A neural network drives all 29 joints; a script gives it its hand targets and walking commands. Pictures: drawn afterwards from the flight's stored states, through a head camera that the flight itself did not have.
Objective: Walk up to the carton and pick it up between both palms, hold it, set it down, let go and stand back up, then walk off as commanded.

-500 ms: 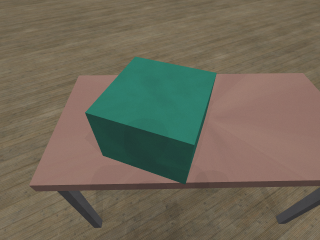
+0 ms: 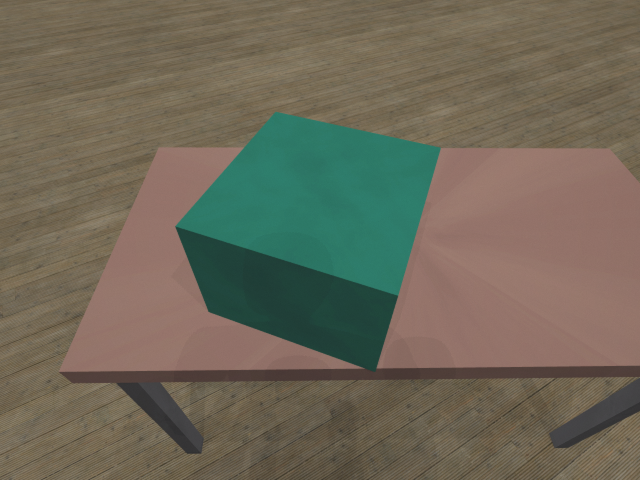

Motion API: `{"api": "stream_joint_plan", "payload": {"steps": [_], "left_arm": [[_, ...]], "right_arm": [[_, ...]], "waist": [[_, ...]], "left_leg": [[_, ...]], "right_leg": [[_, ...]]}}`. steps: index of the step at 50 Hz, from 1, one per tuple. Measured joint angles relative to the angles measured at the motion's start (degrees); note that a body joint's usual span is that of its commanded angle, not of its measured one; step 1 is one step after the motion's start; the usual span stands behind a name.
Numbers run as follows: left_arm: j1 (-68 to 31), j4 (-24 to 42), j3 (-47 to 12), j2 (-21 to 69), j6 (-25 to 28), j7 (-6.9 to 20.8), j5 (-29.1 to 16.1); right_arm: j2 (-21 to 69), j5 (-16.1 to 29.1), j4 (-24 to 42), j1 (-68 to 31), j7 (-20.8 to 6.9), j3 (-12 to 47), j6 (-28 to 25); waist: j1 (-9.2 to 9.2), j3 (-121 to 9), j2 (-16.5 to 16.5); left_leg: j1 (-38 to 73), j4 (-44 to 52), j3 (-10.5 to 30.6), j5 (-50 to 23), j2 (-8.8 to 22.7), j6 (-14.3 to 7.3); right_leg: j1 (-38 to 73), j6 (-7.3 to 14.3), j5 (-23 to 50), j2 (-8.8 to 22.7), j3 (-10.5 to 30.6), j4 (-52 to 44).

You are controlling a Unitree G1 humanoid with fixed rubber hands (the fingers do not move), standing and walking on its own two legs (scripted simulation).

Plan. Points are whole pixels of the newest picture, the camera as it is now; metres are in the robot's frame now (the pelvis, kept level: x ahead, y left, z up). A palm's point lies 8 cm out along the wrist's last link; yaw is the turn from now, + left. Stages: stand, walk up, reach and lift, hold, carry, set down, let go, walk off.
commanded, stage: walk up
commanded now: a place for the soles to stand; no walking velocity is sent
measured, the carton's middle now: (321, 232) +0.50 +0.02 +0.00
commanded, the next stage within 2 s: reach and lift in 0.08 s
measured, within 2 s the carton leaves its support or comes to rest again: neither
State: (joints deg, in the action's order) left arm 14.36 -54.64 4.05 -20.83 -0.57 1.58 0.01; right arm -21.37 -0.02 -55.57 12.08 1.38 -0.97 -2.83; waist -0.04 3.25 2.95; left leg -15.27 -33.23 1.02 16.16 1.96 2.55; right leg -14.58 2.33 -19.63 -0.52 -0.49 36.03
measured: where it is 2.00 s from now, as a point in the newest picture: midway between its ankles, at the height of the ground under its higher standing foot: outside the picture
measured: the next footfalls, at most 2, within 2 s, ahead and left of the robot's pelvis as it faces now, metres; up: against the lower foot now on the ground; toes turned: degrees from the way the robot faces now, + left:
none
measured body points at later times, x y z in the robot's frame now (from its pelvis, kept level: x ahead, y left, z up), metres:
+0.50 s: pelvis -0.01 +0.00 -0.01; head +0.03 +0.02 +0.44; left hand +0.16 +0.28 -0.11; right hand +0.14 -0.29 -0.10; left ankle +0.02 +0.15 -0.73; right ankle +0.00 -0.10 -0.73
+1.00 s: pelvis -0.03 +0.04 +0.01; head +0.00 +0.08 +0.46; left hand +0.17 +0.31 -0.07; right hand +0.12 -0.21 -0.06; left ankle +0.02 +0.15 -0.73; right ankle +0.00 -0.10 -0.73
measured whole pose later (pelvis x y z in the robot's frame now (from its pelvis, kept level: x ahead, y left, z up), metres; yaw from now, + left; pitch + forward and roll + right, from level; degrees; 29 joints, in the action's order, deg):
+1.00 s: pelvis -0.03 +0.04 +0.01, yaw +0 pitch -3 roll -2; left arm 6.3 -23.7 2.3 -21.8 -15.3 2.0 -0.4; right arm -9.2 -0.9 -36.4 12.1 2.9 -4.9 -10.3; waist -0.1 7.8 3.0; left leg -15.2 -31.2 1.0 12.7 2.3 0.7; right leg -10.5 0.3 -11.5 -0.9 -0.5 25.2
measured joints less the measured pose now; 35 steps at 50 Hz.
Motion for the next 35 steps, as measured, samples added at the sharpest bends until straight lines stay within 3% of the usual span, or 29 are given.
{"api": "stream_joint_plan", "payload": {"steps": [5, 9, 13, 20, 35], "left_arm": [[-0.07, 0.62, -0.05, -0.01, -1.19, -0.16, 0.01], [-3.56, 10.61, -0.83, -0.35, -17.58, -2.4, 0.01], [-7.1, 19.14, -1.33, 0.19, -25.02, -2.51, -0.01], [-9.28, 26.97, -1.32, 1.44, -25.52, -0.21, -0.02], [-9.27, 27.44, -0.64, 0.64, -20.29, 0.38, 0.0]], "right_arm": [[0.06, -0.1, -0.23, -0.12, -0.19, -0.28, -0.17], [0.92, -0.83, -1.21, -4.16, -3.23, -3.62, -3.34], [2.17, -0.84, -1.03, -7.08, -3.84, -3.93, -3.79], [3.62, -0.83, 2.25, -7.12, -2.9, -3.96, -5.2], [6.13, -0.84, 9.21, -6.12, 0.14, -3.92, -7.33]], "waist": [[0.0, 0.03, -0.01], [0.0, 4.08, -0.01], [0.0, 6.62, 0.0], [0.0, 6.29, 0.01], [0.0, 4.87, 0.02]], "left_leg": [[-0.15, -0.17, 0.0, 0.06, 0.0, 0.0], [-2.04, -6.3, -0.01, 2.78, 0.01, 0.19], [-2.12, -9.55, 0.0, 4.61, 0.05, 0.48], [-2.14, -9.01, 0.0, 4.51, 0.39, 0.48], [-1.7, -1.58, -0.01, -0.81, 0.41, -0.84]], "right_leg": [[-0.06, 0.0, -0.05, 0.0, 0.0, 0.0], [-1.89, 0.0, -2.75, 0.03, 0.03, 5.98], [-2.0, -0.25, -4.43, 0.03, 0.08, 9.26], [-1.95, -0.39, -4.04, -0.31, 0.07, 8.41], [0.45, -1.91, 3.49, -0.33, 0.03, -3.2]]}}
